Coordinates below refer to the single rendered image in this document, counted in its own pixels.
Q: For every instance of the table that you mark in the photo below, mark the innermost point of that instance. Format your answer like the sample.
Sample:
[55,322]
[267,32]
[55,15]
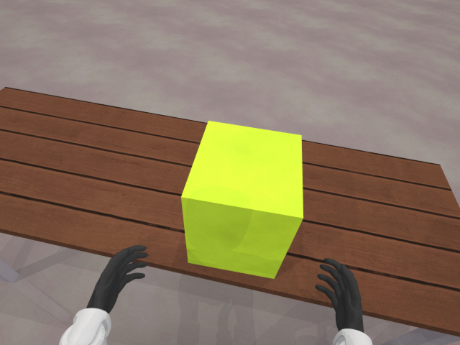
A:
[100,178]

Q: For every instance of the left robot hand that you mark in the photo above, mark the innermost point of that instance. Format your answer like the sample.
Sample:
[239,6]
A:
[114,277]

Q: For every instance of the left robot forearm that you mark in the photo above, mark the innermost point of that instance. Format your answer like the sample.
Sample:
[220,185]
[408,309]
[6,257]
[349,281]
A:
[90,326]

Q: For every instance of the right robot hand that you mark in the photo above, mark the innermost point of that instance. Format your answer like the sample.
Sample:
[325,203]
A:
[346,298]

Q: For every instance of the right robot forearm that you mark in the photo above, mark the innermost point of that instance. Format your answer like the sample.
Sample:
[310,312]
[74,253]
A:
[350,336]

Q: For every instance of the carton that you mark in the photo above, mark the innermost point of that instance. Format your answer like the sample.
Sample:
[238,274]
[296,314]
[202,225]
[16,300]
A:
[243,199]

